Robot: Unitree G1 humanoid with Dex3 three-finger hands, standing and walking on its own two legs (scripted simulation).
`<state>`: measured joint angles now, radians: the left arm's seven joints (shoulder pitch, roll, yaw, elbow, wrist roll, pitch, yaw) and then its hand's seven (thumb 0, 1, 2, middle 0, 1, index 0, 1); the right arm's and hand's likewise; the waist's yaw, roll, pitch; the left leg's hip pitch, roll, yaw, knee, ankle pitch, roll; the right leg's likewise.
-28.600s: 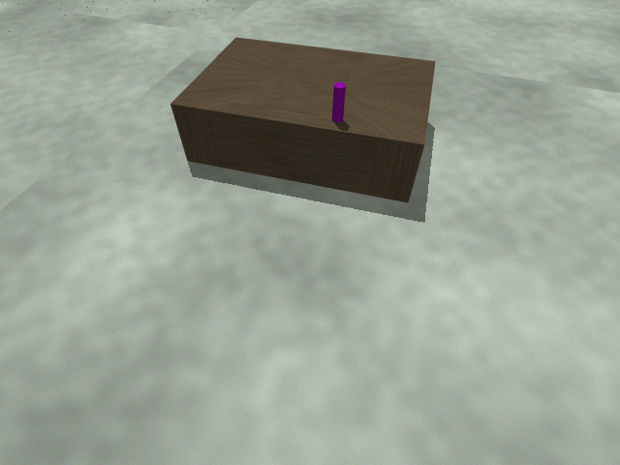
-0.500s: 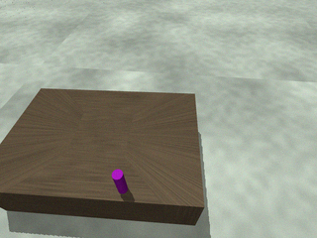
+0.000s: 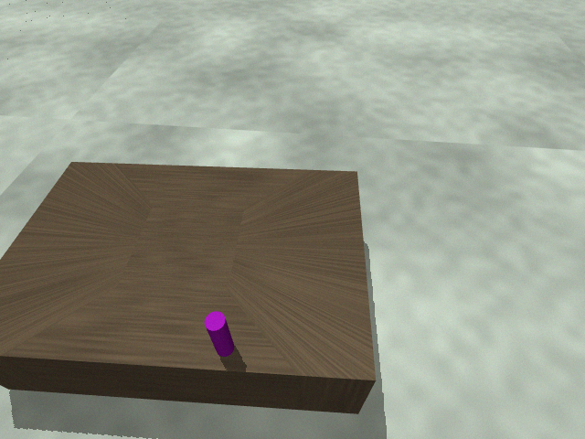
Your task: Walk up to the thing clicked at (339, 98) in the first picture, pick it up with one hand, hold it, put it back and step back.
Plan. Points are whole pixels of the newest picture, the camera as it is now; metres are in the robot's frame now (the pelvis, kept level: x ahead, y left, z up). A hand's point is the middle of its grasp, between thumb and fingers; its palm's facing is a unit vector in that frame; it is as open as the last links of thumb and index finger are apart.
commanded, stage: stand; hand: left
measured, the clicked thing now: (220, 335) +0.42 +0.20 -0.37
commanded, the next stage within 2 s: step back in 0.12 s
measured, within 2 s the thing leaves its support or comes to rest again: neither
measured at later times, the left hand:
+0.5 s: hand out of the picture +0.09 +0.31 -0.19, palm faces -0.05 -0.92 -0.40, open 7.4 cm
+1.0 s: hand out of the picture -0.01 +0.27 -0.15, palm faces -0.09 -0.91 -0.41, open 7.4 cm
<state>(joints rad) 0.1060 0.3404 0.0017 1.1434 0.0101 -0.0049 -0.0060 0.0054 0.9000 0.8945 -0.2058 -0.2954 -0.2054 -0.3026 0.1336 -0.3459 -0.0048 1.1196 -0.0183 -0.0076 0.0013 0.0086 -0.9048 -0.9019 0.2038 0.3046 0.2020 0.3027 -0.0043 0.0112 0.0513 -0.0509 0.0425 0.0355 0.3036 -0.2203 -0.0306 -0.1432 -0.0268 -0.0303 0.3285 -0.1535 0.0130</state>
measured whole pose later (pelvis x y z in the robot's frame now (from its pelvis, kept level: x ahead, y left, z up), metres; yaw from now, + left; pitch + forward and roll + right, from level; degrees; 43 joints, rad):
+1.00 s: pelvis -0.15 +0.02 -0.02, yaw -4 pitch -1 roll +1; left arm 0.13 0.34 0.05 0.80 0.03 0.04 0.01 0.01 0.90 0.89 -0.21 -0.30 -0.21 -0.30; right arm 0.13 -0.40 -0.04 0.87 0.01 0.04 -0.03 0.01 -0.90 -0.90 0.21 0.30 0.20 0.30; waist 0.01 0.03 0.18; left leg -0.43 -0.09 -0.11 1.13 -0.54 -0.01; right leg -0.31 0.01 0.05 0.62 -0.29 -0.03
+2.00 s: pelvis -0.44 +0.00 -0.03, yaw +0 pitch -3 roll +0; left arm 0.09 0.39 0.06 0.81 0.01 0.07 0.03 0.01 0.90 0.89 -0.21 -0.30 -0.21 -0.30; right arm 0.18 -0.37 -0.04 0.87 -0.04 0.04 0.00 0.01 -0.90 -0.90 0.21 0.30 0.20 0.30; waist -0.01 -0.02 0.18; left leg -0.29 -0.02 -0.02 0.67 -0.33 0.02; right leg -0.50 0.07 0.10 1.08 -0.54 -0.02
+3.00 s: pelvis -0.66 -0.01 -0.02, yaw +0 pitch -3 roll -1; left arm 0.25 0.35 0.05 0.99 0.04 -0.03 -0.01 0.01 0.90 0.89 -0.21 -0.30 -0.21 -0.30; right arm 0.19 -0.37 -0.06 0.98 -0.04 0.01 0.02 0.01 -0.90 -0.90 0.20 0.30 0.20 0.30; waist 0.03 0.03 0.07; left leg -0.31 0.01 -0.02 0.79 -0.49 0.01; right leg -0.25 0.02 0.00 0.57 -0.28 -0.03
